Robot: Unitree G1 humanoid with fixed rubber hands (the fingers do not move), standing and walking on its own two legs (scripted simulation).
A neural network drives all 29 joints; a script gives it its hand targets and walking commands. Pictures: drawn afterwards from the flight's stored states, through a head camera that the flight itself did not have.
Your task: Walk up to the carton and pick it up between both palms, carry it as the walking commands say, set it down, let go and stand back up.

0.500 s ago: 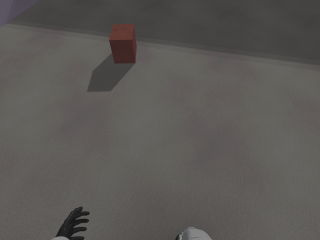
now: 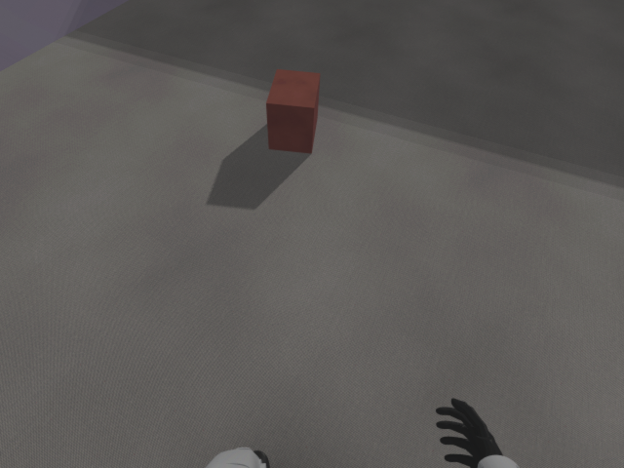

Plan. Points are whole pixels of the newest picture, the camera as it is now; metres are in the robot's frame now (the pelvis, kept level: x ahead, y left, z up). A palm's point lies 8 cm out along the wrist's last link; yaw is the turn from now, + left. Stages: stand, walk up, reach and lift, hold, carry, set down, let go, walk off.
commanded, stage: walk up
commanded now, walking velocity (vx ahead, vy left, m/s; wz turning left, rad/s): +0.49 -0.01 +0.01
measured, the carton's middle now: (294, 111) +1.66 +0.21 -0.63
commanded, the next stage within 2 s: none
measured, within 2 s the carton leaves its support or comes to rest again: neither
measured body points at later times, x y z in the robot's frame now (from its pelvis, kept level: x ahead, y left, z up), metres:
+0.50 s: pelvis +0.24 -0.03 +0.01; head +0.27 -0.03 +0.46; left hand +0.42 +0.19 -0.12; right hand +0.12 -0.25 -0.13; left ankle +0.09 +0.12 -0.72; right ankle +0.36 -0.15 -0.71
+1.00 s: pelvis +0.46 +0.00 +0.02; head +0.49 -0.01 +0.47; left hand +0.34 +0.24 -0.11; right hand +0.64 -0.22 -0.11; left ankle +0.59 +0.16 -0.69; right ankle +0.36 -0.15 -0.72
